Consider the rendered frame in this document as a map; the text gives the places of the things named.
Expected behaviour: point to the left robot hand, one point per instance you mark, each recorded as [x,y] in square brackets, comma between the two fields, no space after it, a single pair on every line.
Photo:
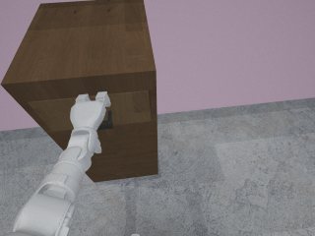
[90,113]

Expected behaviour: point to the cabinet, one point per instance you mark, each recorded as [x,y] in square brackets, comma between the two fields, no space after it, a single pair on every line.
[86,47]

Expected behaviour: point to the drawer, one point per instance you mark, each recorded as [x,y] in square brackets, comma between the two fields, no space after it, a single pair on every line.
[125,107]

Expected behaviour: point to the robot left upper arm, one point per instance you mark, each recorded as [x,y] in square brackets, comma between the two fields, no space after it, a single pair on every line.
[46,216]

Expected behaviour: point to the robot left forearm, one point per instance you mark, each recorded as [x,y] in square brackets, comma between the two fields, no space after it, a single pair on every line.
[67,174]

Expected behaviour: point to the handle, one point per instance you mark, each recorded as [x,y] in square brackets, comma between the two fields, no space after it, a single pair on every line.
[107,124]

